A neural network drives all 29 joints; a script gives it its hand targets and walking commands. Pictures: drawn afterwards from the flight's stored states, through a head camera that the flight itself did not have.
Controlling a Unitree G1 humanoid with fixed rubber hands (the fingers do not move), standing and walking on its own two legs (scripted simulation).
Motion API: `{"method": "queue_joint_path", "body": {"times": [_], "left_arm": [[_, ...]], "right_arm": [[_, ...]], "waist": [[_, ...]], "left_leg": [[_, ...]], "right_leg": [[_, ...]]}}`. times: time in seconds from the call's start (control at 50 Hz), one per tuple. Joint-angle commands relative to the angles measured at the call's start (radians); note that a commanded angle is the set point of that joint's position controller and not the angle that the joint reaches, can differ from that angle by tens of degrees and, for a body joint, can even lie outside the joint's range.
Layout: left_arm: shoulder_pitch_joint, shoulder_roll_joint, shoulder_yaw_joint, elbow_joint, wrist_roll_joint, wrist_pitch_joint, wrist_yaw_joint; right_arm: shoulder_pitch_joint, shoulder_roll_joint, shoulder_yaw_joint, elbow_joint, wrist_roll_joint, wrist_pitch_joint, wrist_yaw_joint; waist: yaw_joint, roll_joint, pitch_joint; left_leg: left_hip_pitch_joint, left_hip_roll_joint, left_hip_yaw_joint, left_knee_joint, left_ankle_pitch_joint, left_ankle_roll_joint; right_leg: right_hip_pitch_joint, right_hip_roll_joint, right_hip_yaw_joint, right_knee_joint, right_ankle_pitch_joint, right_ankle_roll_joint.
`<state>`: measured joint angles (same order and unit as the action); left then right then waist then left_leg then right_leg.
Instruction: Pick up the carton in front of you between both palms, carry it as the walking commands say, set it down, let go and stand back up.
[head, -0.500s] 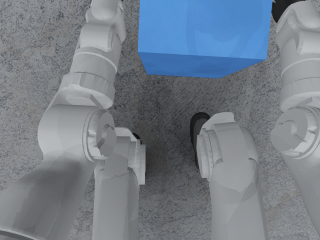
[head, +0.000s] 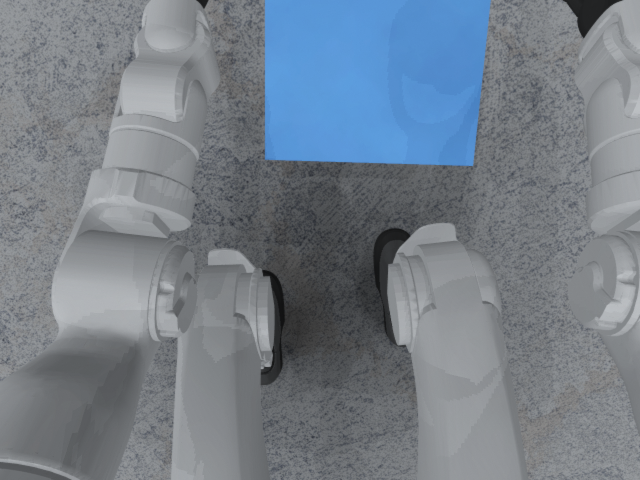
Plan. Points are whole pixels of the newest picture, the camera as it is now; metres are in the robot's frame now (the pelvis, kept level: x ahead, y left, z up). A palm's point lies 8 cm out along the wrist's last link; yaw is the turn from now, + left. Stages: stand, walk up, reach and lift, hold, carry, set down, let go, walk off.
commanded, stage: set down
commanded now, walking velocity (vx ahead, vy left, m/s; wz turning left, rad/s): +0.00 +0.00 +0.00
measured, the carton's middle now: (363, 82) +0.50 -0.10 -0.28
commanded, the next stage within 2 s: let go in 0.80 s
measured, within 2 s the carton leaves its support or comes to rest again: neither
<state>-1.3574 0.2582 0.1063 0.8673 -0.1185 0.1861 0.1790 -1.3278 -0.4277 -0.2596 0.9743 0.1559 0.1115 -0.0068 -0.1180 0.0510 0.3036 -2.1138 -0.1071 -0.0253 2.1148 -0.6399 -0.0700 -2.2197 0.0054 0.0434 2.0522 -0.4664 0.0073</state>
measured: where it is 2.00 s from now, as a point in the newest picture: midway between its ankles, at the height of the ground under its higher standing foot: (331, 326)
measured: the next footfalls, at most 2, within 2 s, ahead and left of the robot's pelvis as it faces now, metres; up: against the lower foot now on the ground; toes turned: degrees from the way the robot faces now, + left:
none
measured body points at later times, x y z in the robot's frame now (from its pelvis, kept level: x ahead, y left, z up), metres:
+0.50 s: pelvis +0.03 +0.00 +0.12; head +0.35 -0.05 +0.43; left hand +0.58 +0.07 +0.01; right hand +0.51 -0.32 +0.01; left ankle +0.10 +0.13 -0.37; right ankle +0.14 -0.12 -0.37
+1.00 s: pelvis +0.06 -0.01 +0.26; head +0.34 -0.06 +0.60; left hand +0.55 +0.09 +0.14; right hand +0.48 -0.32 +0.14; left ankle +0.10 +0.13 -0.37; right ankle +0.14 -0.12 -0.37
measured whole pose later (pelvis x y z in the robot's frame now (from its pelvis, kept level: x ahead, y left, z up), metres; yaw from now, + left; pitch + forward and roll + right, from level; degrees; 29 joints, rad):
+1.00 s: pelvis +0.06 -0.01 +0.26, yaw -2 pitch +42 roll +3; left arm -0.89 0.10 0.25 0.71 0.11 0.18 0.12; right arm -0.87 -0.30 -0.34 0.77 -0.08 0.13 0.11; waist -0.07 0.04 -0.06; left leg -1.43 -0.06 -0.07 1.09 -0.40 -0.05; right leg -1.52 0.03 0.05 1.07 -0.28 -0.01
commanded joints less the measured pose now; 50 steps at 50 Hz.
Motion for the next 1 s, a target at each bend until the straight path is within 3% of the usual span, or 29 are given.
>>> {"method": "queue_joint_path", "body": {"times": [0.0,0.06,0.14,0.3,0.42,0.64,0.82,0.9,0.98], "left_arm": [[-0.238,0.094,0.074,-0.045,0.041,-0.003,-0.007],[-0.203,0.079,0.11,0.008,0.069,-0.015,-0.023],[-0.172,0.062,0.126,0.02,0.09,-0.029,-0.035],[-0.139,0.029,0.093,-0.148,0.094,-0.007,-0.028],[-0.076,0.012,0.087,-0.246,0.098,0.028,-0.022],[0.037,-0.014,0.13,-0.204,0.134,0.011,-0.052],[0.104,-0.043,0.156,-0.166,0.176,-0.018,-0.077],[0.249,-0.071,0.164,-0.2,0.226,-0.018,-0.066],[0.443,-0.102,0.143,-0.306,0.249,-0.019,-0.054]], "right_arm": [[-0.212,-0.123,-0.018,-0.102,-0.031,0.009,-0.006],[-0.193,-0.087,-0.02,-0.095,-0.053,0.004,-0.001],[-0.154,-0.068,-0.038,-0.099,-0.077,0.0,0.007],[-0.07,-0.098,-0.091,-0.209,-0.1,0.023,0.024],[-0.013,-0.104,-0.102,-0.283,-0.096,0.057,0.05],[0.056,-0.057,-0.113,-0.252,-0.133,0.041,0.082],[0.123,-0.02,-0.138,-0.219,-0.189,0.008,0.093],[0.25,-0.014,-0.121,-0.255,-0.228,0.005,0.108],[0.437,-0.009,-0.078,-0.346,-0.256,0.008,0.128]], "waist": [[-0.03,-0.083,-1.217],[-0.013,-0.101,-1.171],[-0.016,-0.104,-1.196],[-0.057,-0.024,-1.418],[-0.052,0.005,-1.48],[-0.023,-0.042,-1.36],[-0.012,-0.04,-1.294],[0.0,-0.041,-1.35],[0.003,-0.062,-1.344]], "left_leg": [[0.281,-0.033,0.152,-0.266,0.062,0.034],[0.24,-0.032,0.148,-0.305,0.074,0.034],[0.251,-0.033,0.142,-0.368,0.098,0.032],[0.47,-0.043,0.139,-0.495,0.207,0.014],[0.604,-0.042,0.13,-0.603,0.28,0.007],[0.675,-0.028,0.098,-0.838,0.326,0.007],[0.802,-0.013,0.076,-1.016,0.362,0.004],[0.912,-0.01,0.069,-1.09,0.424,0.001],[1.005,-0.011,0.067,-1.173,0.459,0.002]], "right_leg": [[0.864,0.015,-0.096,-0.248,0.211,0.038],[0.839,0.019,-0.09,-0.289,0.209,0.046],[0.859,0.027,-0.096,-0.34,0.247,0.049],[0.971,0.044,-0.122,-0.442,0.398,0.041],[1.058,0.054,-0.128,-0.538,0.474,0.035],[1.211,0.055,-0.103,-0.757,0.509,0.038],[1.34,0.05,-0.082,-0.933,0.525,0.031],[1.47,0.05,-0.077,-0.998,0.579,0.021],[1.639,0.047,-0.059,-1.07,0.631,0.011]]}}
